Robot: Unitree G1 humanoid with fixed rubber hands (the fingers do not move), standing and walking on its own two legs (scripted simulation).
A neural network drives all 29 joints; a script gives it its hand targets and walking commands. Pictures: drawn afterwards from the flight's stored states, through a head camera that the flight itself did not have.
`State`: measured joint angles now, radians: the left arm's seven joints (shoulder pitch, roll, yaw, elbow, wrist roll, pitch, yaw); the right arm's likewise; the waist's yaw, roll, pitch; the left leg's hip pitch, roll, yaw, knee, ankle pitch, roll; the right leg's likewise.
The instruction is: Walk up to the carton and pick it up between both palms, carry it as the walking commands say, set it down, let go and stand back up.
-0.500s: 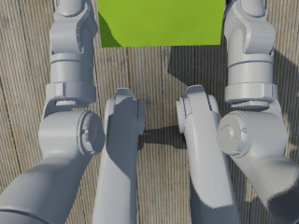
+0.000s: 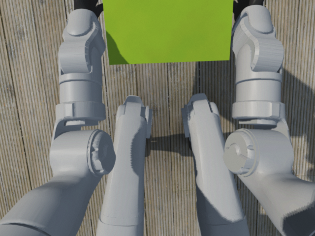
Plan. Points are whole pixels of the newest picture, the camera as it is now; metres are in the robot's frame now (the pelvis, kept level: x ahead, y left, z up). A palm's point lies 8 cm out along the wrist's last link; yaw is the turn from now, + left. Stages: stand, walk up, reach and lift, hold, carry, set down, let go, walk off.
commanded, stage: reach and lift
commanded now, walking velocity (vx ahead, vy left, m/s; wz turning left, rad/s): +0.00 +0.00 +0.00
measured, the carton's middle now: (167, 10) +0.53 +0.00 -0.17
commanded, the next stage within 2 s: none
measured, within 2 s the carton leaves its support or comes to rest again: neither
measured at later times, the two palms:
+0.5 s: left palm (66, 2) +0.50 +0.15 -0.03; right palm out of the picture +0.49 -0.14 -0.02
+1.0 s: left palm out of the picture +0.49 +0.14 +0.11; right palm out of the picture +0.47 -0.15 +0.11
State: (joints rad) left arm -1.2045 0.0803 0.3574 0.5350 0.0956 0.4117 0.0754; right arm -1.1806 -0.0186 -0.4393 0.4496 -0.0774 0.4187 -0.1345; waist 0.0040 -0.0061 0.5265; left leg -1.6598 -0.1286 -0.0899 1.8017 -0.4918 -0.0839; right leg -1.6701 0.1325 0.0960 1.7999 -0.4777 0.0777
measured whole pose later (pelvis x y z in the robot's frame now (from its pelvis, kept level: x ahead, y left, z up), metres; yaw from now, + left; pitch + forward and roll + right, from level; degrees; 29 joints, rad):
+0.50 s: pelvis +0.00 +0.01 +0.05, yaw +0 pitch +16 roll -1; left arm -1.13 0.06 0.33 0.54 0.09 0.43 0.09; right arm -1.10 -0.02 -0.41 0.47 -0.07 0.42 -0.13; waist 0.00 0.01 0.49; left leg -1.47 -0.13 -0.11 1.64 -0.46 -0.06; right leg -1.46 0.13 0.10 1.62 -0.45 0.08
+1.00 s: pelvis +0.06 +0.00 +0.13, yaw +0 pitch +25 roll +0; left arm -0.86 -0.05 0.44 0.81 0.27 0.40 0.05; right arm -0.78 0.11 -0.54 0.70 -0.25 0.37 -0.08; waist 0.00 0.00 -0.14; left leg -1.34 -0.12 -0.12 1.35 -0.45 -0.05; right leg -1.35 0.11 0.12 1.35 -0.44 0.05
